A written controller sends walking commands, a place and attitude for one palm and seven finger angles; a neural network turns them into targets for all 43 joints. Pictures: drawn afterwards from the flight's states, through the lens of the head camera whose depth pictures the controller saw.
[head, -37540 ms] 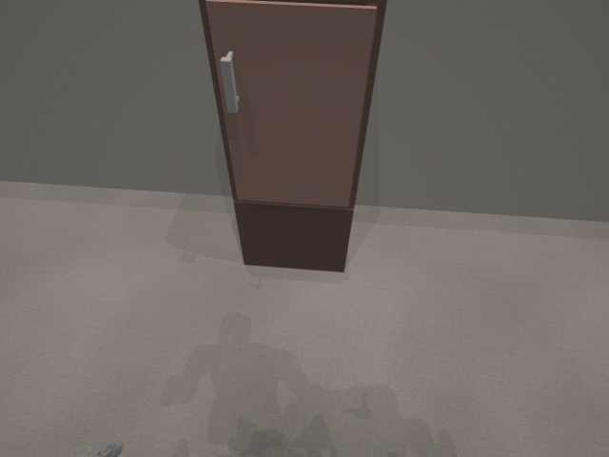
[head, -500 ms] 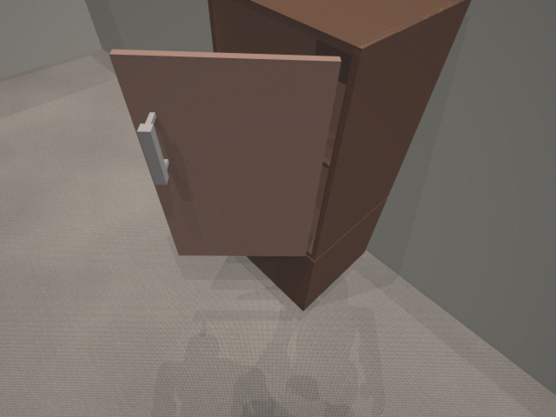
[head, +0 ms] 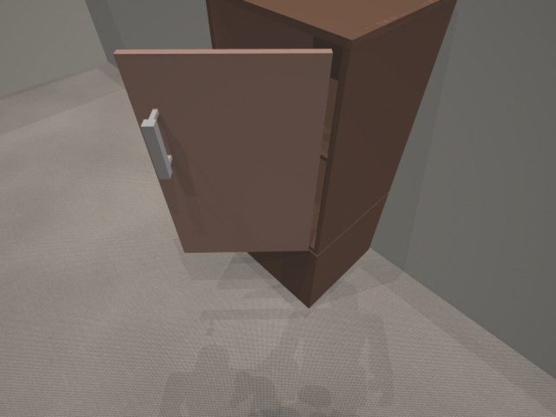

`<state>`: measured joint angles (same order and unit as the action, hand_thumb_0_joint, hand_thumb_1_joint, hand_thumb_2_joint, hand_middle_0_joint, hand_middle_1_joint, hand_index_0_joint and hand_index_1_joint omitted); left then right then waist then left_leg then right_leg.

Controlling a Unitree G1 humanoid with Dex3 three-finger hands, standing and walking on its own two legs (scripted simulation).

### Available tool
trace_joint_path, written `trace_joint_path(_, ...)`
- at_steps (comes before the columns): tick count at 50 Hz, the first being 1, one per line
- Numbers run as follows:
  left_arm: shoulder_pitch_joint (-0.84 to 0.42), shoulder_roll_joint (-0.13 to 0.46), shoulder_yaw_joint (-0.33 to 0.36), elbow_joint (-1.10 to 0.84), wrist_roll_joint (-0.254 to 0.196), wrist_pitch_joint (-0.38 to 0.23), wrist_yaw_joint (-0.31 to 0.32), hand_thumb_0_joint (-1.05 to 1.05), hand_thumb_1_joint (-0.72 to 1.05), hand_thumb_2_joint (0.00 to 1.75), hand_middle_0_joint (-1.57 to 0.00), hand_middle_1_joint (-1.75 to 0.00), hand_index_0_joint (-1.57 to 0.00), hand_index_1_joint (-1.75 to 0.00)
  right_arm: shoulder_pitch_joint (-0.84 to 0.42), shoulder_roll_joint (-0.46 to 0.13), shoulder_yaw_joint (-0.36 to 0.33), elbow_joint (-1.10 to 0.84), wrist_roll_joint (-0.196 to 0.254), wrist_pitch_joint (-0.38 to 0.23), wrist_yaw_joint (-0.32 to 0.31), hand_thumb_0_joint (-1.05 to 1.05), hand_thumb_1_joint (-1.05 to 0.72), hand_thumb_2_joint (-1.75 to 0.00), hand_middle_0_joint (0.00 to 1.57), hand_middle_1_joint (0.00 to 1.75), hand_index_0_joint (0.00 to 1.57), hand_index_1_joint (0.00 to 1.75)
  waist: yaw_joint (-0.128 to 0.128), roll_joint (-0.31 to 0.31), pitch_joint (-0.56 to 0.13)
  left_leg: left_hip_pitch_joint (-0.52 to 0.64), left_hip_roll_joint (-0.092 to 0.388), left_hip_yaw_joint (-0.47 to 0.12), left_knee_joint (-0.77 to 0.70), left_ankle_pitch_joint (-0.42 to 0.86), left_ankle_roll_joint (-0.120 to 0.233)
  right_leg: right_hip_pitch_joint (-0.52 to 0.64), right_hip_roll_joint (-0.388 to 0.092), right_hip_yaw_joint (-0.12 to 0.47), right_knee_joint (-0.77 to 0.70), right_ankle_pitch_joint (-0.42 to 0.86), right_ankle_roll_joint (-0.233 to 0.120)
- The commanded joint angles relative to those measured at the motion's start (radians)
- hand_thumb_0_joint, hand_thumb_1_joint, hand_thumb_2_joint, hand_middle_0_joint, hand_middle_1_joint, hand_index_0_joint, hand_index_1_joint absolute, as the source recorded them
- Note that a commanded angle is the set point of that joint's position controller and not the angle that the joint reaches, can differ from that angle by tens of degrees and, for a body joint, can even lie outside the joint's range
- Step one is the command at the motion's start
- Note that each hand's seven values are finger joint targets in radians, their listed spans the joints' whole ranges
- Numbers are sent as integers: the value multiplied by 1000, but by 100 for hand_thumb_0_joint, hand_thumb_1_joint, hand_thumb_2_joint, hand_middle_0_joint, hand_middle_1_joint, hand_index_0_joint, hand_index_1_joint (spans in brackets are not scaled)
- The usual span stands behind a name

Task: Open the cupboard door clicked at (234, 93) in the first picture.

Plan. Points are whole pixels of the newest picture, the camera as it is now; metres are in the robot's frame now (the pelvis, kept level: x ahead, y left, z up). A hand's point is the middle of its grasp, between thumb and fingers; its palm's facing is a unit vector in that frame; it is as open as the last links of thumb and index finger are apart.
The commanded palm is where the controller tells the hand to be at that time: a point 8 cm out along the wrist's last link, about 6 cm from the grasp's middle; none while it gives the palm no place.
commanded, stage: look again from close up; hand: left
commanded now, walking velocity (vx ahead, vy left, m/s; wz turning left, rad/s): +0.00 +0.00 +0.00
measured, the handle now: (160, 144) +0.59 +0.27 +0.06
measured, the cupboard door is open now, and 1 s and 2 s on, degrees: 47 47 47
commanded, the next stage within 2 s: shuffle to correct the standing spot in 0.10 s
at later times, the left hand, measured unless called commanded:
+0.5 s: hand out of the picture -0.01 +0.19 -0.19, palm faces +0.05 -0.98 -0.18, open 7.4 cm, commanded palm none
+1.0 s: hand out of the picture +0.11 +0.19 -0.16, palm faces +0.08 -0.97 -0.23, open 7.3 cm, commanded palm none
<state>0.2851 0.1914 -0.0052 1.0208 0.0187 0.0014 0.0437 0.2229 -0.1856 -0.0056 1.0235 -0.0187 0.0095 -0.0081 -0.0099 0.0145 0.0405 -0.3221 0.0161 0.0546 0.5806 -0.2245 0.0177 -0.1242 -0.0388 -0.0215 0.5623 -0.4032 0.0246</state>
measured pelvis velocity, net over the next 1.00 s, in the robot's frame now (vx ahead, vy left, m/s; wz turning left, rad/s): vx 0.08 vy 0.01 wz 0.05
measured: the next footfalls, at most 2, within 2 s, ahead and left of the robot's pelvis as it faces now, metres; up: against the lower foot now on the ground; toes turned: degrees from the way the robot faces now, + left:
right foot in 0.76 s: +0.11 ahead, -0.09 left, +0.00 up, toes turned -5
left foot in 1.04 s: +0.13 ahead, +0.14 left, +0.00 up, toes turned +6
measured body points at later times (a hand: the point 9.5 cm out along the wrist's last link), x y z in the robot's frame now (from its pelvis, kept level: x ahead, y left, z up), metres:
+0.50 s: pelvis +0.03 +0.01 -0.01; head +0.04 +0.04 +0.44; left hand -0.01 +0.25 -0.18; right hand +0.04 -0.24 -0.15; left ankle +0.06 +0.11 -0.73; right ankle -0.06 -0.13 -0.72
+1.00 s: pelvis +0.08 +0.01 +0.01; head +0.11 +0.01 +0.45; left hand +0.11 +0.25 -0.15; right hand +0.13 -0.22 -0.15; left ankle +0.09 +0.13 -0.71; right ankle +0.08 -0.08 -0.73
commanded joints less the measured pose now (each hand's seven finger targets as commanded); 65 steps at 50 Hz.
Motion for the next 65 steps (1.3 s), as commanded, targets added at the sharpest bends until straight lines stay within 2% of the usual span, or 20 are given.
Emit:
trace_joint_path(1,55,129,22,-40,-1,-12,-4,0,90,90,-20,-30,-20,-30,14,-127,-27,-60,1,-21,-5,0,-90,-90,20,30,20,30,10,-27,55,55,72,-97,-162,-67,23,-185,-38,67,-166,-33,-62)
trace_joint_path(10,55,154,26,-26,-3,-20,-11,0,90,90,-20,-30,-20,-30,14,-150,-28,-33,7,-37,-9,0,-90,-90,20,30,20,30,18,-8,-6,103,91,-91,-156,65,25,-140,-46,70,-168,98,-58)
trace_joint_path(17,96,185,53,-19,8,-3,-18,0,90,90,-20,-30,-20,-30,20,-97,-24,-58,-3,-14,10,0,-90,-90,20,30,20,30,28,-154,107,-92,3,13,56,-170,2,-169,-184,196,-278,-258,-129)
trace_joint_path(21,83,187,61,-31,12,-13,-20,0,90,90,-20,-30,-20,-30,60,-85,-21,-64,0,-30,15,0,-90,-90,20,30,20,30,4,-129,94,-10,2,29,22,-79,12,-170,-191,113,-164,1,-127)
trace_joint_path(22,83,161,58,-34,11,-11,-23,0,90,90,-20,-30,-20,-30,119,-102,-24,-45,-1,-37,12,0,-90,-90,20,30,20,30,-14,-44,59,97,24,-13,-37,-5,29,-210,-130,45,-63,19,-103)
trace_joint_path(24,75,82,45,-55,5,-12,-25,0,90,90,-20,-30,-20,-30,262,-206,-48,-7,-13,-42,0,0,-90,-90,20,30,20,30,-48,319,9,246,255,-402,-267,-35,168,-396,54,-127,329,-221,-48)
trace_joint_path(25,14,88,40,-75,10,-16,-23,0,90,90,-20,-30,-20,-30,310,-198,-47,8,-9,-45,-8,0,-90,-90,20,30,20,30,-69,308,21,248,297,-500,-338,-67,229,-470,38,-54,503,-257,-62)
trace_joint_path(28,-28,61,40,-75,7,-35,-36,0,90,90,-20,-30,-20,-30,200,-131,-33,-19,-5,-61,-13,0,-90,-90,20,30,20,30,-20,66,10,159,299,-405,-301,81,253,-461,-42,6,543,-158,-73)
trace_joint_path(35,111,-4,32,-20,11,-31,-38,0,90,90,-20,-30,-20,-30,112,-111,-30,-24,2,-53,-13,0,-90,-90,20,30,20,30,64,21,-55,-33,150,-127,-182,14,137,-29,19,-100,-21,156,-29)
trace_joint_path(36,131,32,39,-13,12,-39,-29,0,90,90,-20,-30,-20,-30,116,-78,-24,-20,8,-53,-10,0,-90,-90,20,30,20,30,74,-58,-58,-93,108,-88,-109,-47,90,64,-36,-25,-113,191,-30)
trace_joint_path(37,157,102,50,-7,15,-50,-18,0,90,90,-20,-30,-20,-30,117,-32,-14,-34,14,-53,-8,0,-90,-90,20,30,20,30,76,-256,-57,-209,20,-2,41,-196,26,133,-236,222,-209,248,-85)
trace_joint_path(38,158,161,63,-20,7,-47,-12,0,90,90,-20,-30,-20,-30,93,-28,-15,-59,9,-41,-10,0,-90,-90,20,30,20,30,73,-308,-33,-224,1,14,181,-324,-8,64,-405,366,-288,431,-183)
trace_joint_path(39,132,152,55,-27,6,-43,-13,0,90,90,-20,-30,-20,-30,93,-32,-20,-52,4,-33,-12,0,-90,-90,20,30,20,30,56,-182,-31,-174,15,-23,268,-346,-15,3,-415,323,-275,538,-243)
trace_joint_path(43,40,106,47,-37,10,-40,1,0,90,90,-20,-30,-20,-30,94,2,-21,-11,13,-8,-10,0,-90,-90,20,30,20,30,21,-185,3,-130,25,-6,269,-258,-37,-33,-280,98,-160,926,-214)
trace_joint_path(49,31,155,69,-54,7,-9,3,0,90,90,-20,-30,-20,-30,81,-1,-30,-27,9,3,-11,0,-90,-90,20,30,20,30,22,-160,-48,26,-9,56,19,-58,-51,-62,-222,47,-77,798,-172)
trace_joint_path(51,14,145,69,-65,1,1,0,0,90,90,-20,-30,-20,-30,117,-36,-41,-21,6,-3,-13,0,-90,-90,20,30,20,30,2,-107,-89,167,32,40,-128,198,-34,-108,-171,17,4,659,-112)
trace_joint_path(53,44,61,52,-88,-5,11,-1,0,90,90,-20,-30,-20,-30,111,-137,-54,-46,3,-16,-21,0,-90,-90,20,30,20,30,19,175,-128,227,301,-210,-169,754,119,-205,-33,-77,159,64,-18)
trace_joint_path(54,30,60,49,-89,-3,14,4,0,90,90,-20,-30,-20,-30,92,-146,-54,-53,-1,-13,-21,0,-90,-90,20,30,20,30,14,177,-115,198,323,-187,-193,797,170,-209,-11,-43,259,-157,-22)
trace_joint_path(62,44,21,43,-37,-1,22,-17,0,90,90,-20,-30,-20,-30,2,-132,-54,-67,-5,-18,-33,0,-90,-90,20,30,20,30,23,112,-110,129,250,-158,-218,385,155,-144,-3,-31,103,-10,-12)
trace_joint_path(65,83,52,43,-20,7,2,-14,0,90,90,-20,-30,-20,-30,5,-95,-51,-62,5,-13,-24,0,-90,-90,20,30,20,30,32,-21,-93,56,151,-99,-134,124,55,-43,-42,38,-176,181,-23)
